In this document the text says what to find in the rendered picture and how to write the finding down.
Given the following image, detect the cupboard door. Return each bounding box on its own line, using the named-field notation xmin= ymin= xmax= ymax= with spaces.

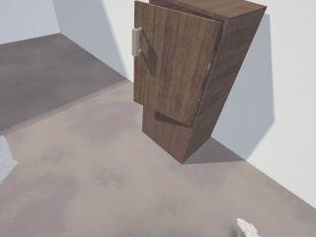
xmin=133 ymin=0 xmax=221 ymax=126

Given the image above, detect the handle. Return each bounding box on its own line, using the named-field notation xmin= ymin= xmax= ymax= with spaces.
xmin=131 ymin=27 xmax=142 ymax=57

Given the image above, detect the robot right hand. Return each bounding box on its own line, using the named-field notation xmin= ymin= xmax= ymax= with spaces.
xmin=237 ymin=218 xmax=261 ymax=237

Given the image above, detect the robot left hand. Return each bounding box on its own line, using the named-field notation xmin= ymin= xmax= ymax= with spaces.
xmin=0 ymin=135 xmax=19 ymax=185

